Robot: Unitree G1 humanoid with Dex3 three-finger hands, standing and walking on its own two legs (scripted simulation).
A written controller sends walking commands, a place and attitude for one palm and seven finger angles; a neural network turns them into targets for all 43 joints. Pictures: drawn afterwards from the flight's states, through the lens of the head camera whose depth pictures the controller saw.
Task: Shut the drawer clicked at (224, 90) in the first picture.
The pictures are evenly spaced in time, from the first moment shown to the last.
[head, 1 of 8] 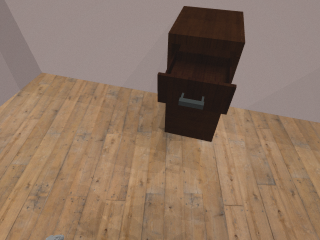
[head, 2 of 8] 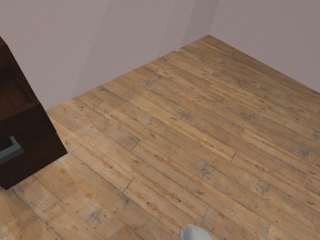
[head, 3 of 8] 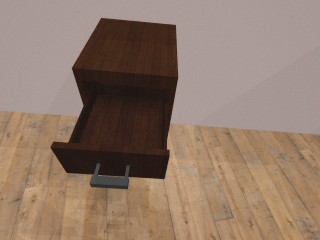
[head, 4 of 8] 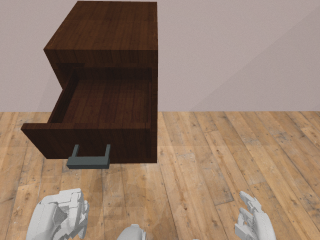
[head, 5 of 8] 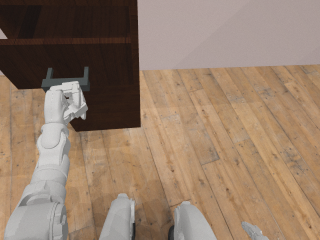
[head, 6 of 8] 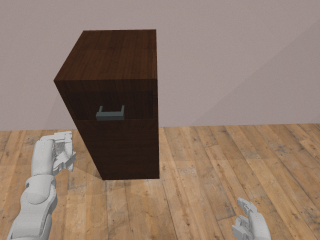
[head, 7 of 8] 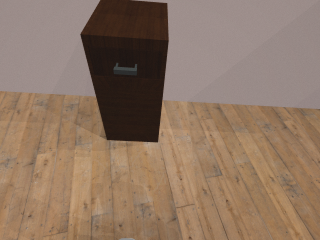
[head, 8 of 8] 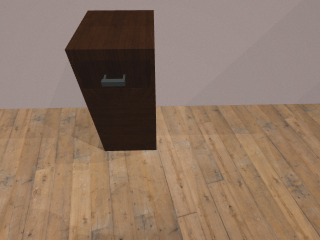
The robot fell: no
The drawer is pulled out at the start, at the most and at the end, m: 0.30 0.30 0.00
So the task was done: yes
